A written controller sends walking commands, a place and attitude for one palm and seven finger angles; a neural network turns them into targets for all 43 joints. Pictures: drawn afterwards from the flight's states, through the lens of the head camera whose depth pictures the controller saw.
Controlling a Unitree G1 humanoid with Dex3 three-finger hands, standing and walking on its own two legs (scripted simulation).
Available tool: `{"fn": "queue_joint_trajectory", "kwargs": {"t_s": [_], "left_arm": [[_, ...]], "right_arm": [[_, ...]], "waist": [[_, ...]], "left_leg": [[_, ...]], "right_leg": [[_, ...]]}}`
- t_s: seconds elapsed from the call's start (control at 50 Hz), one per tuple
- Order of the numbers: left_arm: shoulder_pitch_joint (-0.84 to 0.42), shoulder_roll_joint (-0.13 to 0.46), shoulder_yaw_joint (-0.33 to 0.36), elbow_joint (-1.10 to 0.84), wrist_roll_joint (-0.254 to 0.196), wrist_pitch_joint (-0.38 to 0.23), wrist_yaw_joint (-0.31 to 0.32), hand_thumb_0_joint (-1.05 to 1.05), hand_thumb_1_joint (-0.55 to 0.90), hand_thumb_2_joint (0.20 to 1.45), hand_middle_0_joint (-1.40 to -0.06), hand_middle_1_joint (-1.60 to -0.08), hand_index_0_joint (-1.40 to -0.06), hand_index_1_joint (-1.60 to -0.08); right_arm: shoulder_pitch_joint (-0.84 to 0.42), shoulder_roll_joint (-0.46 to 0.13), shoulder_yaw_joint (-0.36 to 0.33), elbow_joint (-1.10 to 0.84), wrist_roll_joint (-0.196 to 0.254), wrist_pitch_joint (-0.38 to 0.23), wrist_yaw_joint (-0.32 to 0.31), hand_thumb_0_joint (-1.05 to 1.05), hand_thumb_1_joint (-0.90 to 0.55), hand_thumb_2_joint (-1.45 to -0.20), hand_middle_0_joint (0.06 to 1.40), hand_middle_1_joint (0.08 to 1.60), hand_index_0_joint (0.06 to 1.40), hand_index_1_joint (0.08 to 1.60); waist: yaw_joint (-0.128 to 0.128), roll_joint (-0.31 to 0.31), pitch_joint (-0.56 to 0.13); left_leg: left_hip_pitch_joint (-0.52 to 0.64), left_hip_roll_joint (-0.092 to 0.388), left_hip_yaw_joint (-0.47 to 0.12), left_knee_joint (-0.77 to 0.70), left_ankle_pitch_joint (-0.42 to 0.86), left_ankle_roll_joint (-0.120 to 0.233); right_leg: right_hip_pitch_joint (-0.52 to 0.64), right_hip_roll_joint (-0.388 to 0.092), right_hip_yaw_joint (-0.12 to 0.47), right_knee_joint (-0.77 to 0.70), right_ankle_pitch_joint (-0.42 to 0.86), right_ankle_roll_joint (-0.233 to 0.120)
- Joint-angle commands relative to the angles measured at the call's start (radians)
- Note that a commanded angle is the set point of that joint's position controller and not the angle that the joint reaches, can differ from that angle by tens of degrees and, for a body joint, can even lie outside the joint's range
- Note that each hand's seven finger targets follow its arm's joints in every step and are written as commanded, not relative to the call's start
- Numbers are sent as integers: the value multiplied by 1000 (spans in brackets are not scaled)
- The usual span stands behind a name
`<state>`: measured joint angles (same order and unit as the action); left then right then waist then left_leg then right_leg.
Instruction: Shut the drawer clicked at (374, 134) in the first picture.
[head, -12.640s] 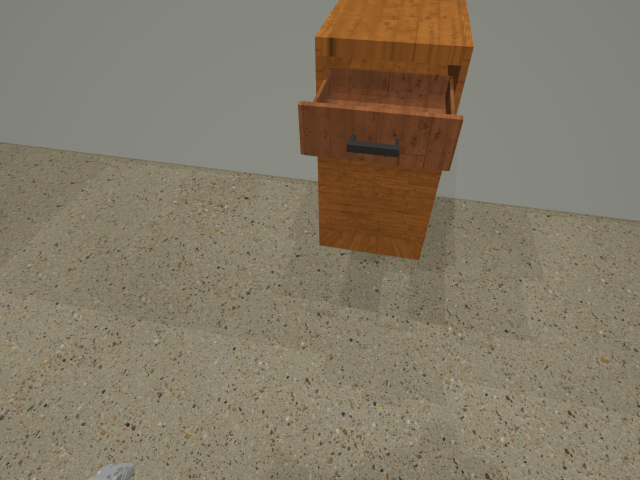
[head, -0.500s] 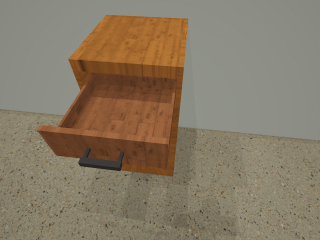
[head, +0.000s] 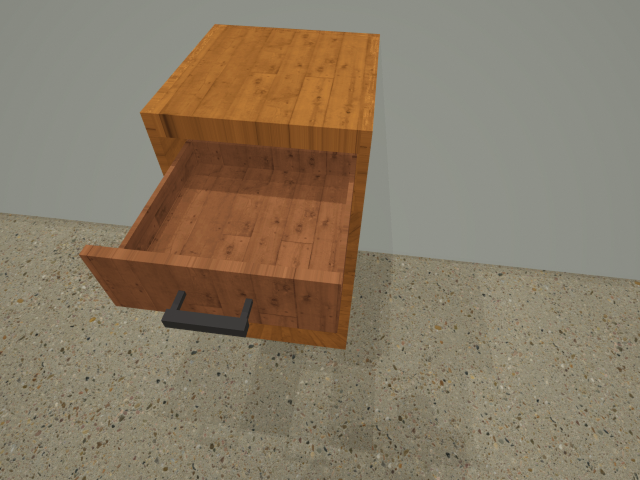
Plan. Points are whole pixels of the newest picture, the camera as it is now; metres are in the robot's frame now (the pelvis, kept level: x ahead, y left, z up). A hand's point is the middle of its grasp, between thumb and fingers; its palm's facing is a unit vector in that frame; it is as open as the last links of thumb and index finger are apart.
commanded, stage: shuffle to correct the standing spot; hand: left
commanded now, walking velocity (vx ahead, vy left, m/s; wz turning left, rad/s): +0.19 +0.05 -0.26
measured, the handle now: (210, 311) +0.35 +0.19 -0.04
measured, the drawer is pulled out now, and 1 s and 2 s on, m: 0.30 0.30 0.30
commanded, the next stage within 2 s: come to a stop and stand still in 0.24 s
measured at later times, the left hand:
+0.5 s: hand out of the picture +0.04 +0.17 -0.18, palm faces +0.02 -0.98 -0.18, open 7.4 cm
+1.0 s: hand out of the picture +0.08 +0.19 -0.17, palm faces -0.02 -0.97 -0.24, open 7.3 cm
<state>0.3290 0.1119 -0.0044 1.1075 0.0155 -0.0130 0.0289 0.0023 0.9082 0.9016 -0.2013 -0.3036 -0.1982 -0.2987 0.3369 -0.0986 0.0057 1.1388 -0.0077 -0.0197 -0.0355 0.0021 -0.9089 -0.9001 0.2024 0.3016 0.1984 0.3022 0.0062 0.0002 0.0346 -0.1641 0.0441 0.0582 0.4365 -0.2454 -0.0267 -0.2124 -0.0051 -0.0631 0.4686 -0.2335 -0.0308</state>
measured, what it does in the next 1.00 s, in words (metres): stands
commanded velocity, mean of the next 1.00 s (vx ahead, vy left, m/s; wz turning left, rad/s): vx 0.01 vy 0.00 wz -0.04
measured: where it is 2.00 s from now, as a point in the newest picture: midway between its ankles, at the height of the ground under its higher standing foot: outside the picture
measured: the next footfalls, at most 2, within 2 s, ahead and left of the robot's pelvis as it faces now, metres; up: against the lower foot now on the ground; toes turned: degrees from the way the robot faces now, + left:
none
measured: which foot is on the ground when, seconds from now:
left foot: down 0.00-1.00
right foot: down 0.00-1.00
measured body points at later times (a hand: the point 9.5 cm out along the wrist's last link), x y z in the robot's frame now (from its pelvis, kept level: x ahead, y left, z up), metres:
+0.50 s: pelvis +0.06 +0.01 -0.01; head +0.08 +0.01 +0.44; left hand +0.04 +0.22 -0.17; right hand +0.01 -0.19 -0.17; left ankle -0.01 +0.14 -0.74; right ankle +0.01 -0.10 -0.74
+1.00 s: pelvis +0.03 +0.01 -0.01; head +0.04 +0.00 +0.44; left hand +0.08 +0.25 -0.16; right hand +0.07 -0.22 -0.17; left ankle +0.01 +0.14 -0.74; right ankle +0.01 -0.10 -0.74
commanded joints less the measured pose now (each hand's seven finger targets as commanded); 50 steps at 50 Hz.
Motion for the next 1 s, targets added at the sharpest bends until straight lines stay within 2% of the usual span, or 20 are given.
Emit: {"fn": "queue_joint_trajectory", "kwargs": {"t_s": [0.0,0.1,0.2,0.32,0.4,0.44,0.48,0.62,0.7,0.76,0.78,0.8,0.82,0.84,0.86,0.9,0.92,0.94,0.96,0.98], "left_arm": [[84,88,18,-20,-2,-9,10,0,900,900,-200,-300,-200,-300],[79,114,37,-42,9,9,2,0,900,900,-200,-300,-200,-300],[103,110,49,-60,10,5,-3,0,900,900,-200,-300,-200,-300],[129,94,44,-56,7,-18,-3,0,900,900,-200,-300,-200,-300],[127,69,33,-37,-1,-28,13,0,900,900,-200,-300,-200,-300],[137,85,32,-24,-10,-29,21,0,900,900,-200,-300,-200,-300],[130,106,38,-23,-12,-27,27,0,900,900,-200,-300,-200,-300],[49,116,46,-71,-4,10,27,0,900,900,-200,-300,-200,-300],[42,132,48,-98,-2,6,28,0,900,900,-200,-300,-200,-300],[35,156,52,-104,-4,-2,33,0,900,900,-200,-300,-200,-300],[76,205,61,-62,-4,-11,55,0,900,900,-200,-300,-200,-300],[39,207,58,-129,4,-17,47,0,900,900,-200,-300,-200,-300],[7,203,45,-133,5,-22,38,0,900,900,-200,-300,-200,-300],[-48,205,39,-143,4,-20,33,0,900,900,-200,-300,-200,-300],[-70,205,38,-166,5,-14,30,0,900,900,-200,-300,-200,-300],[-68,174,30,-174,-6,-11,25,0,900,900,-200,-300,-200,-300],[-53,163,30,-177,-7,-9,25,0,900,900,-200,-300,-200,-300],[-53,166,29,-174,-3,-4,25,0,900,900,-200,-300,-200,-300],[-54,172,27,-166,-3,0,21,0,900,900,-200,-300,-200,-300],[-57,175,25,-164,-3,1,18,0,900,900,-200,-300,-200,-300]], "right_arm": [[90,-69,-8,-10,0,-9,-1,0,-900,-900,200,300,200,300],[105,-82,-23,-24,-14,12,9,0,-900,-900,200,300,200,300],[120,-72,-29,-49,-17,4,13,0,-900,-900,200,300,200,300],[135,-78,-22,-42,-7,-32,8,0,-900,-900,200,300,200,300],[159,-90,-16,-18,0,-43,-16,0,-900,-900,200,300,200,300],[139,-87,-14,-22,5,-36,-26,0,-900,-900,200,300,200,300],[127,-96,-20,-27,10,-27,-31,0,-900,-900,200,300,200,300],[44,-100,-41,-45,10,-3,-25,0,-900,-900,200,300,200,300],[45,-112,-43,-62,5,-1,-20,0,-900,-900,200,300,200,300],[38,-132,-48,-73,4,-3,-20,0,-900,-900,200,300,200,300],[-80,-225,-73,-158,22,5,4,0,-900,-900,200,300,200,300],[-65,-136,-60,-200,6,9,14,0,-900,-900,200,300,200,300],[-79,-102,-49,-193,6,14,13,0,-900,-900,200,300,200,300],[-45,-93,-47,-189,0,22,18,0,-900,-900,200,300,200,300],[-14,-102,-48,-189,-2,18,23,0,-900,-900,200,300,200,300],[0,-161,-46,-182,-10,4,18,0,-900,-900,200,300,200,300],[-13,-175,-44,-193,-12,5,16,0,-900,-900,200,300,200,300],[-31,-169,-41,-194,-10,3,16,0,-900,-900,200,300,200,300],[-50,-174,-36,-196,-11,5,15,0,-900,-900,200,300,200,300],[-54,-176,-31,-200,-9,6,14,0,-900,-900,200,300,200,300]], "waist": [[1,-3,53],[3,-8,155],[5,-39,152],[8,16,59],[-3,42,-18],[1,11,-20],[-3,-5,-38],[-1,25,20],[-3,0,-54],[-5,15,-156],[10,-65,-120],[-4,-120,-99],[-10,-119,-80],[-34,-65,-86],[-49,-23,-76],[-40,42,-79],[-24,28,-72],[-17,95,-28],[-12,101,5],[-13,66,31]], "left_leg": [[-34,55,-52,-82,53,45],[-114,30,-28,-68,-243,52],[-142,19,-18,-29,-243,65],[-48,52,-34,-12,15,86],[71,91,-36,59,628,79],[64,79,-22,75,728,56],[65,76,-14,64,712,43],[56,105,-35,-3,520,58],[83,101,-39,13,537,56],[128,91,-19,59,695,51],[-9,112,23,253,456,18],[-146,20,-3,241,-77,24],[-135,8,-6,218,-198,26],[-79,4,12,142,-159,25],[-30,-2,7,66,-66,29],[-18,81,-72,54,195,62],[-38,97,-79,47,211,71],[-63,97,-85,21,209,70],[-79,89,-87,12,183,68],[-99,80,-85,-1,131,65]], "right_leg": [[-30,-95,110,-117,2,-12],[-148,-84,159,-138,-372,-36],[-156,-86,198,-123,-399,-64],[-78,-72,134,-5,-76,-67],[-18,-71,79,104,398,-38],[30,-96,96,88,630,-23],[66,-118,93,99,763,-15],[-19,-106,112,50,409,2],[12,-112,123,58,478,-11],[80,-121,107,106,652,-14],[64,-154,110,-10,698,22],[106,-223,222,-10,649,-43],[68,-248,244,-32,571,-80],[30,-233,213,-36,440,-101],[-22,-191,174,-2,300,-78],[-37,-88,110,54,191,-22],[-26,-71,104,44,141,-18],[-24,-70,103,38,98,-17],[-28,-67,100,32,78,-15],[-32,-67,107,16,64,-15]]}}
